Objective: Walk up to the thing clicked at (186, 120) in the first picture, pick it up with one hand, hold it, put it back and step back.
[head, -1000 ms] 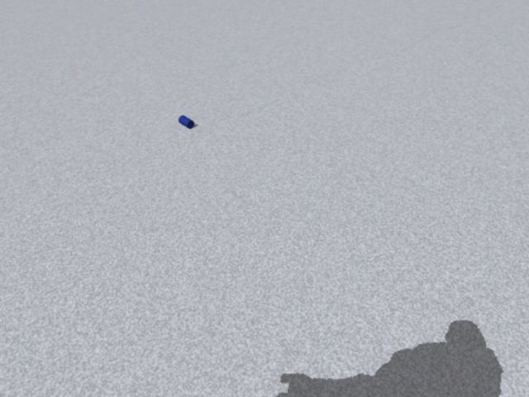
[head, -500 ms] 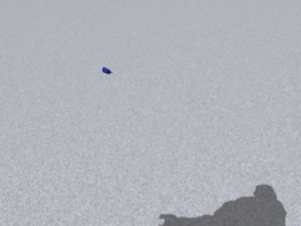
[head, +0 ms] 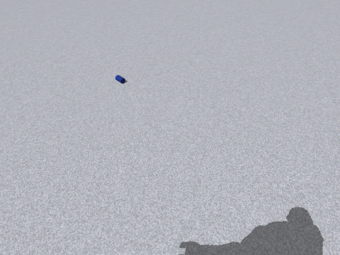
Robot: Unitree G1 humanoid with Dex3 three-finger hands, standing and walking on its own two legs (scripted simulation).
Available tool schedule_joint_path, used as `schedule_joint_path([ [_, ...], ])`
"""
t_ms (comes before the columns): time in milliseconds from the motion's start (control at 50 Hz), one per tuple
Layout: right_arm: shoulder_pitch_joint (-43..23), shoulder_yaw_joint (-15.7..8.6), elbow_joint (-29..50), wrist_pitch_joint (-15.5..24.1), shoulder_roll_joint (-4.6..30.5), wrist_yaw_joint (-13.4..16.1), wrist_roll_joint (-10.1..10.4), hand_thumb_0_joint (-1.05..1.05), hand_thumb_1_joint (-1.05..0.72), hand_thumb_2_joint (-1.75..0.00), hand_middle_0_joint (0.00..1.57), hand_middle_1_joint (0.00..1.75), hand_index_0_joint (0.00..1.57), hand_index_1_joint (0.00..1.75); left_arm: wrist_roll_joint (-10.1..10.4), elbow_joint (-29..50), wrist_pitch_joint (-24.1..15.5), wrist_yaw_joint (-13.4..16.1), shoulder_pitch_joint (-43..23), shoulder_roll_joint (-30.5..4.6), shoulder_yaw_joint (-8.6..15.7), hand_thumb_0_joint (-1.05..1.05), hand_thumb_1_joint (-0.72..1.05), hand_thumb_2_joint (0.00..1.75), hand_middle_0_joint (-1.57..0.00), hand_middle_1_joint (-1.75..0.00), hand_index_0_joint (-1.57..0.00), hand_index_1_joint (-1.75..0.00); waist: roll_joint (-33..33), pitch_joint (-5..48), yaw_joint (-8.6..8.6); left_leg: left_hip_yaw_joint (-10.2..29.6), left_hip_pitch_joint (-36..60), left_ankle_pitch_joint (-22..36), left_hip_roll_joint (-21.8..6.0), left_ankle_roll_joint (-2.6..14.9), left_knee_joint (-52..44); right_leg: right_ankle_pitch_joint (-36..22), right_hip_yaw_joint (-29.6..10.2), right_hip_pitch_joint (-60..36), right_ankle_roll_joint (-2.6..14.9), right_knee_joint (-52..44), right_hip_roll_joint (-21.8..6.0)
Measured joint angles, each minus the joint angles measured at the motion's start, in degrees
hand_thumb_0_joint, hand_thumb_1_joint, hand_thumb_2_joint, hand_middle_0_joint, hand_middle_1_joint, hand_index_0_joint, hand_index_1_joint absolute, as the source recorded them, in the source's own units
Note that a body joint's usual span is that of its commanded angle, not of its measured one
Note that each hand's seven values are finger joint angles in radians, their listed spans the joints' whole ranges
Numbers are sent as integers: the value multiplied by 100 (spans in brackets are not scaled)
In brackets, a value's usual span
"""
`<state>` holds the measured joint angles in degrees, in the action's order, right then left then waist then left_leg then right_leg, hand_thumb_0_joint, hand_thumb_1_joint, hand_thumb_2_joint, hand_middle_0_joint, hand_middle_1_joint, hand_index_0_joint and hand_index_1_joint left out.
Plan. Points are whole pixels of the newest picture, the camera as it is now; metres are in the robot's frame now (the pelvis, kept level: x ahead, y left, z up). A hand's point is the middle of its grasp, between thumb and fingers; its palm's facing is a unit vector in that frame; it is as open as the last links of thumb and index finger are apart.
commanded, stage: stand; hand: left
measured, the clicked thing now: (120, 79) +1.88 +0.58 -0.75
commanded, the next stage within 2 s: walk up in 0.12 s
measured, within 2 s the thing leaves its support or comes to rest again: neither
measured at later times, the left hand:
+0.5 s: hand out of the picture +0.14 +0.42 -0.17, palm faces -0.15 -0.86 -0.49, open 7.4 cm
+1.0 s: hand (74, 152) +0.49 +0.38 -0.13, palm faces -0.26 -0.83 -0.49, open 7.3 cm
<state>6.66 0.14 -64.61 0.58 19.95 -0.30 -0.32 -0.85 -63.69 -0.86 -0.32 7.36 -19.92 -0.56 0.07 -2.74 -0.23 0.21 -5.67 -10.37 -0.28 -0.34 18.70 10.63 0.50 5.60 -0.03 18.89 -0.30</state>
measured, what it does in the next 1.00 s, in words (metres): walks ahead, turning right: left foot, then right foot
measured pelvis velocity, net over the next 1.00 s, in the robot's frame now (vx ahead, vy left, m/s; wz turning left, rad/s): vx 0.30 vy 0.14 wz -0.30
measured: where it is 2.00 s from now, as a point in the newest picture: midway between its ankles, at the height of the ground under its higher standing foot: (139, 169)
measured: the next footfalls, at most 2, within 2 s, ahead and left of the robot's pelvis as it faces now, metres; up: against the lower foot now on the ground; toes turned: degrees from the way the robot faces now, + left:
left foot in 0.46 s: +0.20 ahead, +0.25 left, +0.00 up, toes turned -6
right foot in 0.84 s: +0.32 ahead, -0.01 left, +0.00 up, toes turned -22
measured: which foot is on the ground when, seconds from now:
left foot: down 0.00-0.16, up 0.18-0.44, down 0.46-0.86, up 0.88-1.00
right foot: down 0.00-0.48, up 0.50-0.82, down 0.84-1.00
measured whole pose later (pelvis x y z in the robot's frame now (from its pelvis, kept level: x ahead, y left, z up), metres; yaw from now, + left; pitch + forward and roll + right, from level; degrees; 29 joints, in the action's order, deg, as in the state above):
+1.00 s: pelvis +0.30 +0.14 -0.03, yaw -17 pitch -3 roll -3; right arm 15.8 -4.7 -51.1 -1.3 25.3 -6.2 -2.6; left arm 0.2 -51.1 -5.9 0.3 13.0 -22.8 2.4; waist -8.4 -2.6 2.1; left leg 1.8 -24.7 -21.4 -4.9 -0.7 62.8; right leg 16.2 5.4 15.4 1.0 34.4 -0.6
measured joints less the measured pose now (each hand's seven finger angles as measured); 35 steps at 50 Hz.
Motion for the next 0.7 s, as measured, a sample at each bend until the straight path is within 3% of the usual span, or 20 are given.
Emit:
schedule_joint_path([
  [120, 3, -6, -6, 1, 2, -1, -3, 1, -90, -90, 20, 30, 21, 30, -2, 4, 1, 0, 16, -1, -1, 0, 91, 90, -21, -30, -20, -30, -8, -2, -1, -4, 6, -12, -10, -3, 4, 0, -4, -13, 4, -16, 10],
  [140, 26, -83, 75, -30, 11, -74, -70, 1, -90, -90, 20, 30, 21, 30, 4, 56, -14, -38, 67, -2, 42, 0, 91, 90, -21, -30, -20, -30, -14, 25, -12, -49, -87, -283, -21, 38, 193, 103, -32, 57, 45, 82, 17],
  [180, 67, -241, 322, -86, 134, -253, -183, 1, -90, -90, 20, 30, 21, 30, 4, 187, -118, -109, 284, 3, 127, 0, 91, 90, -21, -30, -20, -30, -120, 121, -20, -60, -497, -1103, -45, 117, 1060, 369, -132, 250, 143, 331, 83],
  [240, 26, -415, 664, -115, 391, -433, -267, 1, -90, -90, 20, 30, 21, 30, -6, 291, -244, -87, 580, -15, 205, 0, 90, 90, -21, -30, -21, -30, -298, 157, -58, 197, -1342, -1067, -18, 34, 2633, 293, -344, 339, 268, 324, 147],
  [300, 20, -545, 930, -82, 621, -564, -271, 1, -90, -90, 20, 30, 21, 30, -17, 334, -267, -48, 831, -104, 264, 0, 90, 90, -21, -30, -21, -30, -447, 146, -93, 389, -1881, -929, -208, -86, 3143, 237, -493, 206, 167, 160, 122],
  [400, 103, -686, 1192, -185, 773, -752, -280, 1, -90, -90, 20, 30, 20, 30, -67, 471, -240, -55, 1099, -473, 393, 0, 90, 90, -21, -30, -21, -30, -370, 204, -122, 459, -2077, -914, -521, -119, 2427, 573, -678, 84, -13, 344, -112],
  [460, 170, -751, 1313, -143, 834, -785, -261, 1, -90, -90, 20, 30, 20, 30, -93, 520, -201, -55, 1127, -696, 423, 0, 90, 90, -21, -30, -21, -30, -276, 231, -96, 296, -1764, -717, -543, -28, 1760, 1119, -828, 229, -12, 964, -296],
  [480, 180, -776, 1358, -81, 826, -766, -261, 1, -90, -90, 20, 30, 21, 30, -112, 526, -172, -36, 1122, -783, 427, 0, 90, 90, -21, -30, -21, -30, -169, 227, -51, 185, -1701, -392, -444, -98, 1698, 1486, -943, 415, 149, 1453, -395],
  [520, 185, -773, 1433, 43, 694, -676, -263, 1, -90, -90, 20, 30, 21, 30, -90, 450, -87, 80, 1012, -899, 409, 1, 90, 90, -21, -30, -21, -30, 56, 160, 27, -116, -1736, -516, -306, -159, 2072, 1940, -1110, 1086, 371, 3054, -355],
  [580, 389, -689, 1394, 67, 460, -601, -183, 1, -90, -90, 20, 30, 21, 30, 19, 394, -127, 82, 801, -897, 295, 1, 91, 90, -20, -30, -20, -30, 107, 148, 186, -347, -1350, -665, -285, -12, 1812, 1545, -531, 1858, 402, 4384, -185],
  [640, 706, -611, 1321, 60, 322, -579, -203, 1, -90, -90, 20, 30, 21, 30, 82, 479, -241, -64, 677, -826, 298, 1, 91, 90, -20, -30, -20, -30, 97, 183, 290, -570, -743, -594, -236, 129, 1174, 1216, 94, 2150, 206, 4091, -239],
  [700, 1015, -602, 1291, 64, 341, -578, -233, 1, -90, -90, 20, 30, 21, 30, 93, 631, -253, -174, 538, -711, 309, 1, 91, 90, -20, -30, -20, -30, -14, 184, 423, -726, -256, -612, -139, 210, 725, 1066, 367, 2222, 115, 3304, -280],
])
